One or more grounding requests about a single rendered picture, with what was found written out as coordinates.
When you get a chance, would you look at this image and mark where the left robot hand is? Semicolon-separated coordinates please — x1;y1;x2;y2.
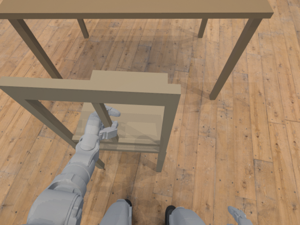
84;104;120;141

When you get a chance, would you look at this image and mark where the robot left forearm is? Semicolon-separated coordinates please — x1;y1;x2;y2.
26;134;100;224

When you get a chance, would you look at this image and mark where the chair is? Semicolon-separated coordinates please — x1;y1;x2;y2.
0;70;181;172

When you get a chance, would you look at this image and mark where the robot right foot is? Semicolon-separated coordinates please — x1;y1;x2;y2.
165;205;176;225

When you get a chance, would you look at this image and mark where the right robot hand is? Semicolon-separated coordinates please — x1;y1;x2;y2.
227;206;253;225

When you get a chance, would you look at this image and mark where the robot left upper arm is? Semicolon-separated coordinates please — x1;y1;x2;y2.
23;189;83;225

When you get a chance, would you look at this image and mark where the robot right thigh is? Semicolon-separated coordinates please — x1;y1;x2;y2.
169;209;206;225

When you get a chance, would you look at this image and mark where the table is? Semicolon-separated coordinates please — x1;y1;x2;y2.
0;0;274;100

